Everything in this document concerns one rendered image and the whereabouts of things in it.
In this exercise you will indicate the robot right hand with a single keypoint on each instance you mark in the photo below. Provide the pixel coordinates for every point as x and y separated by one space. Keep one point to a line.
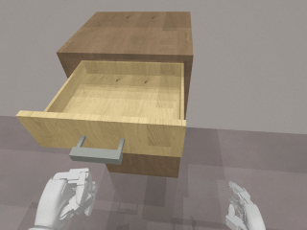
249 216

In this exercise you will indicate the drawer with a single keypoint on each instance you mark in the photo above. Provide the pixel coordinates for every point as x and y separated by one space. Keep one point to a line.
142 102

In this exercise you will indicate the robot left hand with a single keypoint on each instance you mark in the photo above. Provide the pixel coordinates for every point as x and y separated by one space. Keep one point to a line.
75 187

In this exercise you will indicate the cabinet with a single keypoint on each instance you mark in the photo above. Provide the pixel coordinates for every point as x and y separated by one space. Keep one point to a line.
135 36

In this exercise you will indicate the handle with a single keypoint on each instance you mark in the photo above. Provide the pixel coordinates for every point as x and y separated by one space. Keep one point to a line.
92 155

